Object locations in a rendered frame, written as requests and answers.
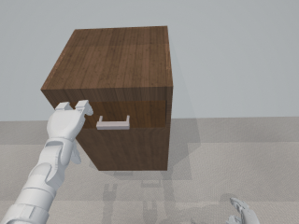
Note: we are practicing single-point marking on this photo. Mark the right robot hand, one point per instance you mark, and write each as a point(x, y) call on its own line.
point(247, 215)

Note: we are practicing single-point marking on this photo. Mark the drawer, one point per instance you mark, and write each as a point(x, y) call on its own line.
point(143, 114)

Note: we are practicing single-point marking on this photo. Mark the left robot hand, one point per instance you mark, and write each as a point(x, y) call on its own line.
point(67, 122)

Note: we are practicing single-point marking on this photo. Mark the handle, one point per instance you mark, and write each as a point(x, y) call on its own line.
point(113, 125)

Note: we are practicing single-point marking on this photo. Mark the cabinet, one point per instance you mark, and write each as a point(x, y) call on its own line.
point(121, 64)

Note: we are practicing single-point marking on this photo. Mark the robot left forearm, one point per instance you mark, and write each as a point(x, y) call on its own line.
point(33, 203)

